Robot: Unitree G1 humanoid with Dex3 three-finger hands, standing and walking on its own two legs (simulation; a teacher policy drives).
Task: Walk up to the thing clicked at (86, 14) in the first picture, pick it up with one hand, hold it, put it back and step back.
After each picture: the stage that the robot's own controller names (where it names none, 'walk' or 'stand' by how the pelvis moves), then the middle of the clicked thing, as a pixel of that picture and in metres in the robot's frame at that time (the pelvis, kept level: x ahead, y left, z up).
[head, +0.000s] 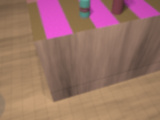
stand; (84, 7) +0.90 -0.03 +0.00
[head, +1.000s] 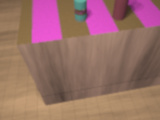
walk; (80, 9) +0.79 +0.03 +0.02
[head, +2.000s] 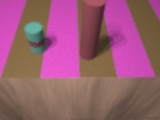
walk; (36, 38) +0.52 +0.22 +0.03
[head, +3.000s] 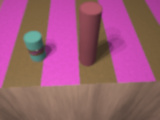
stand; (35, 47) +0.51 +0.20 +0.02
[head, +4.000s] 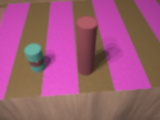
stand; (36, 58) +0.49 +0.21 -0.01
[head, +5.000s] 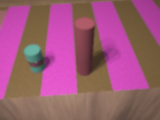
stand; (35, 59) +0.50 +0.21 -0.01
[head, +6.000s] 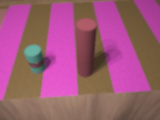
stand; (35, 59) +0.49 +0.21 -0.01
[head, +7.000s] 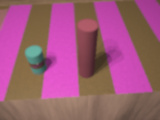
stand; (36, 60) +0.48 +0.20 -0.01
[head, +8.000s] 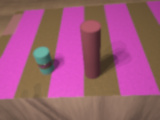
rise first; (44, 61) +0.49 +0.21 -0.01
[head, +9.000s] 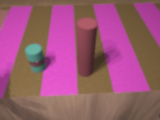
go down; (36, 58) +0.50 +0.19 +0.00
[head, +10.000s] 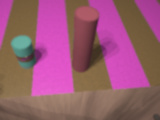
go down; (24, 52) +0.48 +0.19 +0.02
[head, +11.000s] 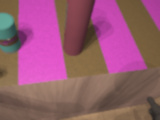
close in; (6, 34) +0.49 +0.20 +0.06
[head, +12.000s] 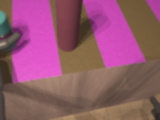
close; (0, 31) +0.51 +0.21 +0.07
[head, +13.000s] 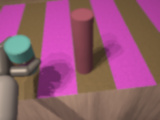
lift; (23, 57) +0.37 +0.18 +0.16
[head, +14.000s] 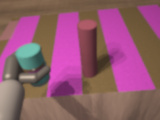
hold; (34, 65) +0.33 +0.16 +0.17
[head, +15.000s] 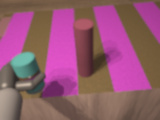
hold; (29, 73) +0.33 +0.18 +0.13
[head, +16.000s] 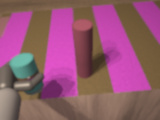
hold; (28, 74) +0.33 +0.18 +0.12
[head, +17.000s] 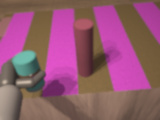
crouch; (30, 72) +0.34 +0.17 +0.13
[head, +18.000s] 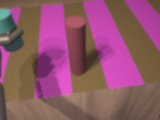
crouch; (6, 31) +0.45 +0.21 +0.20
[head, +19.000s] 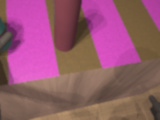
lower; out of the picture +0.50 +0.21 +0.05
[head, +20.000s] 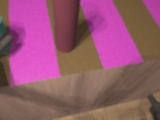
lower; out of the picture +0.50 +0.21 +0.07
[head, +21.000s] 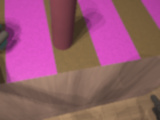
lower; out of the picture +0.51 +0.22 +0.07
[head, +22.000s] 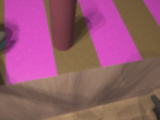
lower; out of the picture +0.51 +0.22 +0.07
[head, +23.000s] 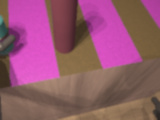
loosen; out of the picture +0.50 +0.21 +0.07
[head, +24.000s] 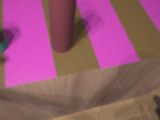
withdraw; out of the picture +0.50 +0.21 +0.07
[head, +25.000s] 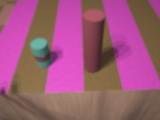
sink last; (42, 53) +0.49 +0.20 +0.03
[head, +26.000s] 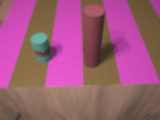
stand; (42, 48) +0.51 +0.19 +0.02
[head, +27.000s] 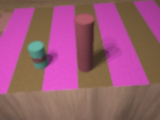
stand; (38, 55) +0.53 +0.20 +0.01
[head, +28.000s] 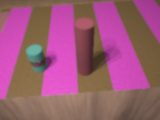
stand; (37, 59) +0.50 +0.21 -0.01
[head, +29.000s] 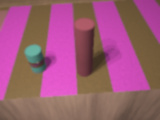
stand; (36, 59) +0.50 +0.21 -0.01
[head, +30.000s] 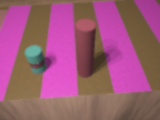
stand; (36, 60) +0.49 +0.21 -0.01
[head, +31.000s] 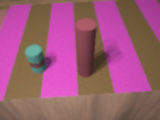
stand; (36, 59) +0.49 +0.21 -0.01
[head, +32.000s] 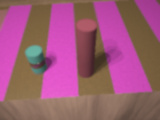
walk; (37, 60) +0.49 +0.21 -0.01
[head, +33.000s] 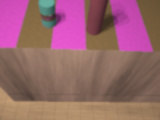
walk; (48, 13) +0.65 +0.16 +0.00
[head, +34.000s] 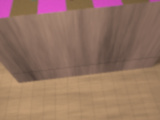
walk; out of the picture +0.89 +0.26 +0.02
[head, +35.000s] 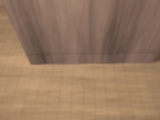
stand; out of the picture +1.12 +0.21 +0.02
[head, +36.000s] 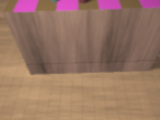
stand; out of the picture +1.13 +0.18 -0.01
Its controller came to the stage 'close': yes
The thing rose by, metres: 0.22
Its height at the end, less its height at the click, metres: +0.00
